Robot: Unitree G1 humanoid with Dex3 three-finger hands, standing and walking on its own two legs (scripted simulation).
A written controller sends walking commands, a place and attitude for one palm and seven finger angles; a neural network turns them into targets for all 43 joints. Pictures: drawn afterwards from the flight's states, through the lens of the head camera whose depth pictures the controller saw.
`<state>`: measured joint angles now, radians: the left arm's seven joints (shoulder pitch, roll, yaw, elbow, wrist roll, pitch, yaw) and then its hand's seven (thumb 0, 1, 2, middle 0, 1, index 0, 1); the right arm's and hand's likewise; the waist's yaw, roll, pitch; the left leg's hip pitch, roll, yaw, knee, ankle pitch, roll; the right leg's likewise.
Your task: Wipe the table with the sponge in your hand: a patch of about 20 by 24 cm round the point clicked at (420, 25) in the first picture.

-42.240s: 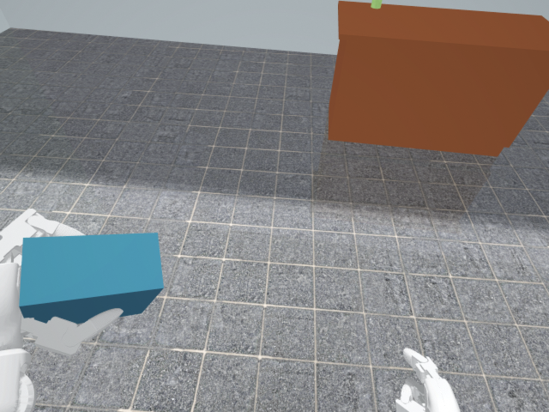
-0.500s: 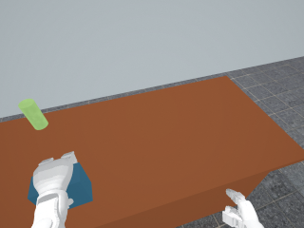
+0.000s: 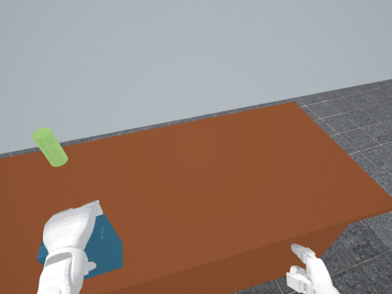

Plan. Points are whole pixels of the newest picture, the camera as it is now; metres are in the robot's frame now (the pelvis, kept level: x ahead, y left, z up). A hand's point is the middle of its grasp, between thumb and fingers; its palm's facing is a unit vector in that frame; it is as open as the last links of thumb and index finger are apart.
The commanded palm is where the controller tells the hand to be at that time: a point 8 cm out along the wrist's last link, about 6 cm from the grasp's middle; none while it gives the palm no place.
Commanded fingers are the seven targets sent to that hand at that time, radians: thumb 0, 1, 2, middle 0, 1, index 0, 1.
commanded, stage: lift the sponge slowly off the table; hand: left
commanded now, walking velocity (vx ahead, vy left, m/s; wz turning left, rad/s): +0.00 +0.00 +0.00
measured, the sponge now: (88, 254) +0.19 +0.28 -0.05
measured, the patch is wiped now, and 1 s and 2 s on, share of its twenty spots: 1.00 1.00 1.00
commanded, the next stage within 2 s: bring the sponge back beside the body in 1.36 s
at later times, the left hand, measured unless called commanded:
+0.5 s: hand (73, 228) +0.21 +0.28 +0.04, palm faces +0.01 -0.12 -0.99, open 10.4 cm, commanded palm +0.19 +0.28 +0.11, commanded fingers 0.00 0.10 1.30 -1.20 -1.60 -1.20 -1.60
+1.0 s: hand (69, 221) +0.21 +0.28 +0.07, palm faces +0.04 -0.13 -0.99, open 10.4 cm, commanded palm +0.18 +0.27 +0.14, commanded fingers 0.00 0.10 1.30 -1.20 -1.60 -1.20 -1.60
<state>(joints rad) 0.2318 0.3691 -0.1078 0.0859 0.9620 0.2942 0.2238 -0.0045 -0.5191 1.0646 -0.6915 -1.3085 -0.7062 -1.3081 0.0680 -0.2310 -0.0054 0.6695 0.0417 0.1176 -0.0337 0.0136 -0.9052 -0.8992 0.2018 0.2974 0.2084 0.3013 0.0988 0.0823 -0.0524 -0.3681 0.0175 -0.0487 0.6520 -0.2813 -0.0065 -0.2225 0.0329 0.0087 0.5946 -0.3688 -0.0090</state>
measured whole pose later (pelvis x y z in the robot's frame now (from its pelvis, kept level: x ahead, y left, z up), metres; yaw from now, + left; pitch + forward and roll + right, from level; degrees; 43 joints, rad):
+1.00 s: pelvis -0.01 +0.00 +0.01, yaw +0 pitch -5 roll -1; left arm 0.20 0.43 -0.08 -0.10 0.91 0.37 0.10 -0.01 -0.52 1.06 -0.70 -1.30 -0.71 -1.30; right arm 0.05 -0.25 0.01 0.70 0.06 0.12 -0.04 0.01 -0.90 -0.90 0.20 0.30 0.18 0.29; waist 0.11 0.10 0.00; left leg -0.22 0.01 -0.03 0.50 -0.20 0.00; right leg -0.08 0.02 0.02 0.45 -0.29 0.00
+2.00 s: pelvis -0.01 +0.00 +0.01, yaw +0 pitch -5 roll -1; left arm 0.22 0.48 -0.07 -0.24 0.89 0.40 -0.01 -0.01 -0.52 1.06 -0.70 -1.30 -0.71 -1.30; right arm 0.04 -0.27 0.02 0.70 0.06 0.12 -0.05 0.01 -0.90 -0.90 0.20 0.30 0.17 0.29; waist 0.11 0.11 0.02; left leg -0.20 0.01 -0.04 0.48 -0.19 0.00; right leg -0.06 0.02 0.02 0.44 -0.28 0.00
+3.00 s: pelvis -0.02 +0.00 +0.01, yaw +0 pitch -6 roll -1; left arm 0.33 0.54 0.00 -0.40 0.85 0.37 0.00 -0.01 -0.52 1.06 -0.70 -1.30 -0.71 -1.30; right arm 0.05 -0.26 0.02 0.68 0.05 0.10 -0.06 0.01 -0.90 -0.90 0.20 0.30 0.18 0.29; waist 0.13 0.12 0.02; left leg -0.20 0.02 -0.04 0.50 -0.19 -0.01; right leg -0.07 0.03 0.02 0.45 -0.28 -0.01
